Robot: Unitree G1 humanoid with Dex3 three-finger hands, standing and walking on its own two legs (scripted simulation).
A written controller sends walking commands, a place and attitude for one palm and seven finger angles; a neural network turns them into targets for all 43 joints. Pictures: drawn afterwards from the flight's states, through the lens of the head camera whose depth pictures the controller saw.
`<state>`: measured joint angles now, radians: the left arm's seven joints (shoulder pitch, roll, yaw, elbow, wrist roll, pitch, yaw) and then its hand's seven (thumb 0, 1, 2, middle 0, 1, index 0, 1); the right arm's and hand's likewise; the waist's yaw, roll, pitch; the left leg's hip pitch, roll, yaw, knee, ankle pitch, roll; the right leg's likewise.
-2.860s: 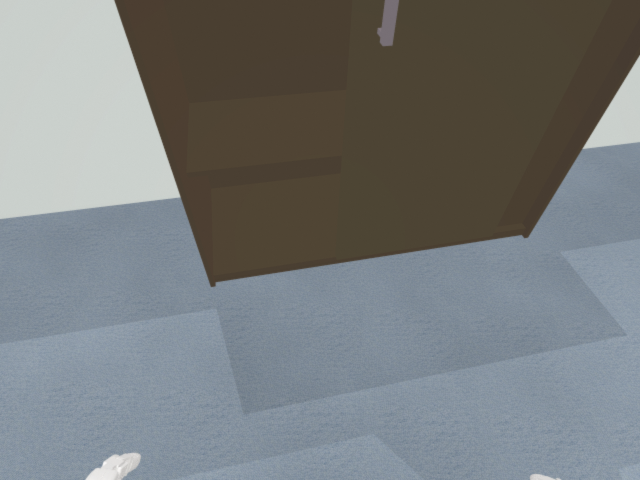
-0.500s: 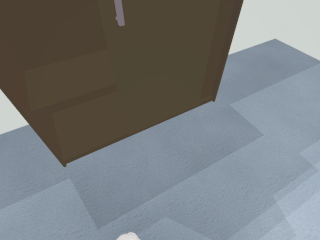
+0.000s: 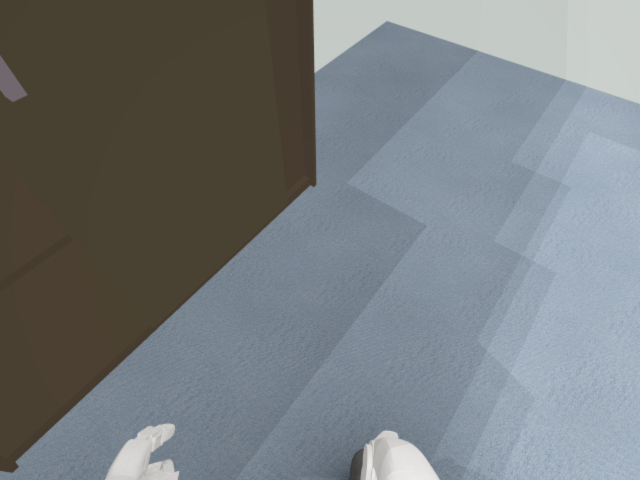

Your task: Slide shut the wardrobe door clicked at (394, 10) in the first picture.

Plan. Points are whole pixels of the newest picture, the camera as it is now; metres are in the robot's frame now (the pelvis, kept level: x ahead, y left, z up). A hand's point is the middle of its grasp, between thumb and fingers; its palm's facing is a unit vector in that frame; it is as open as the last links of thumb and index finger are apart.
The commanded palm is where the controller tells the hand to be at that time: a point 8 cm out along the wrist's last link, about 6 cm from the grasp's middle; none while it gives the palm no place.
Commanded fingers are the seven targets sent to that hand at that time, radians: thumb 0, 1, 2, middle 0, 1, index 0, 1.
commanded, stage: turn to face it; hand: right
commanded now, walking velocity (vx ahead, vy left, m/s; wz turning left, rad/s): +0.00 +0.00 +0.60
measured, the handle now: out of the picture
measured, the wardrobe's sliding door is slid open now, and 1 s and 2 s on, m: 0.48 0.48 0.48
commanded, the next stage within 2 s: take the last steps up to it in 1.56 s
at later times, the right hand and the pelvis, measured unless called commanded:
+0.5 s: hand (484, 470) +0.16 -0.22 -0.17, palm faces -0.10 +0.98 -0.19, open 7.4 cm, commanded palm none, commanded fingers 0.00 -0.90 -0.90 0.20 0.30 0.20 0.30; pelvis +0.07 -0.04 +0.00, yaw +12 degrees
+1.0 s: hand (409, 424) +0.21 -0.12 -0.15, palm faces -0.46 +0.86 -0.24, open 7.4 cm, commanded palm none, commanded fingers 0.00 -0.90 -0.90 0.20 0.30 0.20 0.30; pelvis +0.05 +0.01 +0.00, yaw +30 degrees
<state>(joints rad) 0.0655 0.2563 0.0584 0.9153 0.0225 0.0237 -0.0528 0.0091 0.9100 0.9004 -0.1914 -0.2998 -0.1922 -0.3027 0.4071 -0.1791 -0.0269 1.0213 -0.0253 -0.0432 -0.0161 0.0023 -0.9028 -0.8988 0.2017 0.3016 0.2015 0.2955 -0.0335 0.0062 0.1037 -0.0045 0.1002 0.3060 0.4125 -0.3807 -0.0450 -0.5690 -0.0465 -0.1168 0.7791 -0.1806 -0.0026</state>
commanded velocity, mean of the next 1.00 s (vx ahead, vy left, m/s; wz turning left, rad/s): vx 0.00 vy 0.00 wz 0.60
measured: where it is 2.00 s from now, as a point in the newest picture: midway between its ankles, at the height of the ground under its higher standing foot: outside the picture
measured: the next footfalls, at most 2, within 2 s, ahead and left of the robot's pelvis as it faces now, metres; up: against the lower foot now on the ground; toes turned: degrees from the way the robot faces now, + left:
right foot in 0.06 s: +0.16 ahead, -0.08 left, +0.00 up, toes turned -8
left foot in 0.76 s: +0.03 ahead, +0.12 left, +0.00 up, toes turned +29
